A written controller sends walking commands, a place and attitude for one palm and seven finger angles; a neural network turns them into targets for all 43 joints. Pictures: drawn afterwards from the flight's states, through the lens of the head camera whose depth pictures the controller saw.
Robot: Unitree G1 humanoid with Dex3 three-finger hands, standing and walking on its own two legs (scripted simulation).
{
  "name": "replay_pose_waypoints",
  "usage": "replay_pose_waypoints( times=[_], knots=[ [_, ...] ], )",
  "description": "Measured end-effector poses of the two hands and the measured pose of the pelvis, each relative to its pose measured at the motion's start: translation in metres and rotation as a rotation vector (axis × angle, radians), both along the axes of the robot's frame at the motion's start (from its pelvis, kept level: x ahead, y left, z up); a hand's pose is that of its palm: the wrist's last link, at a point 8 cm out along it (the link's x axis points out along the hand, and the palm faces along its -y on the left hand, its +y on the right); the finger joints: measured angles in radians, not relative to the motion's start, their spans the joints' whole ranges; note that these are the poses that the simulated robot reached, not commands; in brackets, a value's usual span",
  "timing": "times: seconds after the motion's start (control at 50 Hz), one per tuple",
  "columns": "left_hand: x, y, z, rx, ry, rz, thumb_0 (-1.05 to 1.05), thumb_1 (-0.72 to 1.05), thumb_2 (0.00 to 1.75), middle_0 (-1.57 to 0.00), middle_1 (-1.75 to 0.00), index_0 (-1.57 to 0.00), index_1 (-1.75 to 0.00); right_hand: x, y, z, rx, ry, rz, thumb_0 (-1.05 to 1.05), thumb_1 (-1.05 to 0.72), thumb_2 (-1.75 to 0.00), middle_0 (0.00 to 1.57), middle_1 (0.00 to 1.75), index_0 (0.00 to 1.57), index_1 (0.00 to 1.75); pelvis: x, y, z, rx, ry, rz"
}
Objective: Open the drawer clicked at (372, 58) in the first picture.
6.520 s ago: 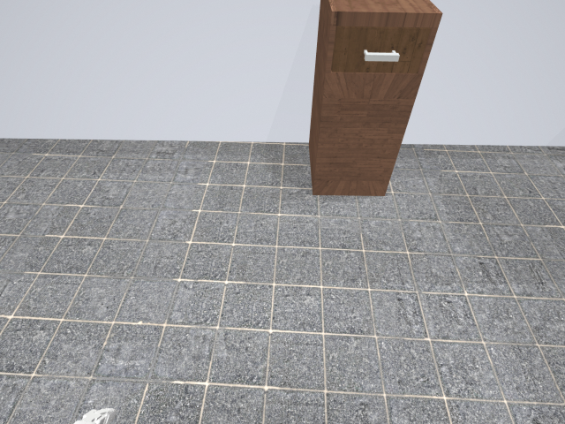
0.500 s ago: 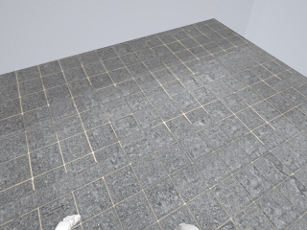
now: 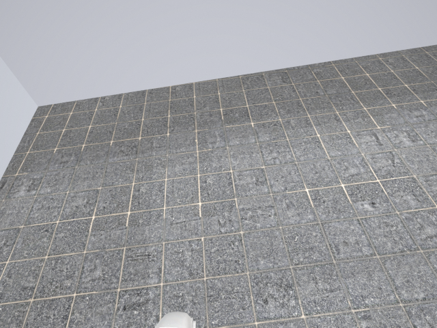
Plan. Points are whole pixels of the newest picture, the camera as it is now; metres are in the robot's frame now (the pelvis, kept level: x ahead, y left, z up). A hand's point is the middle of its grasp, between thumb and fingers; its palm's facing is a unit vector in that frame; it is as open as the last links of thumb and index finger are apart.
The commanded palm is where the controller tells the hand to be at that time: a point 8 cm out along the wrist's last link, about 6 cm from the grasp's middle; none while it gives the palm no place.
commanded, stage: turn to face it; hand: left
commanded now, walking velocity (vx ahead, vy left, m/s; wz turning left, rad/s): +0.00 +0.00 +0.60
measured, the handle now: out of the picture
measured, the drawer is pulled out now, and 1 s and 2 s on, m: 0.00 0.00 0.00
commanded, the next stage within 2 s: none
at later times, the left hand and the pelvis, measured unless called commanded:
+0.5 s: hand out of the picture -0.04 +0.27 -0.18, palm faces +0.36 -0.90 -0.25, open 7.4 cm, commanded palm none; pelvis -0.02 +0.04 -0.01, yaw +17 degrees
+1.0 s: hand out of the picture -0.02 +0.20 -0.14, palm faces +0.53 -0.79 -0.31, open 7.4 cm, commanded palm none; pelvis +0.00 -0.02 +0.00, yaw +35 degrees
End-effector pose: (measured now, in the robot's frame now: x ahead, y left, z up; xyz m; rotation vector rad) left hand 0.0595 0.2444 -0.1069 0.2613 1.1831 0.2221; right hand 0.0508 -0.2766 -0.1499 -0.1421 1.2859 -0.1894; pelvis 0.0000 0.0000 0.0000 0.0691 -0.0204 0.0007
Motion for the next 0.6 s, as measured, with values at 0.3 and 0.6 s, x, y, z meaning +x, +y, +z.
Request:
replay_pose_waypoints(
  times=[0.3,0.6],
  knots=[
    [-0.16,0.044,-0.047,-0.071,0.228,0.324,0.01,0.91,0.9,-0.2,-0.3,-0.2,-0.3,0.125,0.096,0.02,-0.017,-0.209,0.364,0.0,-0.91,-0.9,0.2,0.3,0.2,0.3,-0.018,0.034,-0.02,-0.059,0.027,0.197],
    [-0.085,0.067,-0.027,-0.059,-0.025,0.358,0.01,0.91,0.9,-0.19,-0.3,-0.2,-0.3,0.085,0.107,0.021,-0.013,-0.081,0.408,0.0,-0.91,-0.9,0.21,0.3,0.2,0.3,-0.018,0.035,-0.005,-0.08,0.022,0.349]
  ],
)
